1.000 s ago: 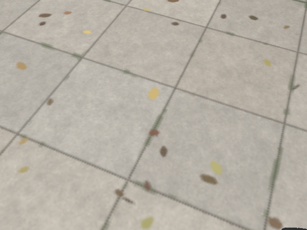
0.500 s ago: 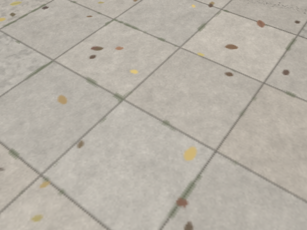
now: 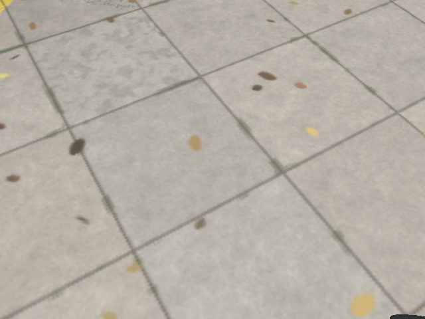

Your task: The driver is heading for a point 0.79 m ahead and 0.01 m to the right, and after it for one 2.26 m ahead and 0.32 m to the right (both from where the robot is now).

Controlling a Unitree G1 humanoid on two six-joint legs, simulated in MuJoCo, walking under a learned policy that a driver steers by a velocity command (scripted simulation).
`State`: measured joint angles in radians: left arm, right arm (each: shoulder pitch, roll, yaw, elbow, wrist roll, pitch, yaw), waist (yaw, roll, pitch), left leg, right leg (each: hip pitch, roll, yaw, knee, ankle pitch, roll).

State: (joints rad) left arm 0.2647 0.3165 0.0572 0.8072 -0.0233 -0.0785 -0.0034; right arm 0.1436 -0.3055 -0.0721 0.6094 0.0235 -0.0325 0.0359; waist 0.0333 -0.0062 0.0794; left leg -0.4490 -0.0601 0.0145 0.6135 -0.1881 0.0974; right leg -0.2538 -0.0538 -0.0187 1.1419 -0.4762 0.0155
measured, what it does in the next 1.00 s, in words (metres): walks ahead: right foot, then left foot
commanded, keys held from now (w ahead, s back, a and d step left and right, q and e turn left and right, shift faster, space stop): w+q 0.30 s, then w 0.24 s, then w+e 0.46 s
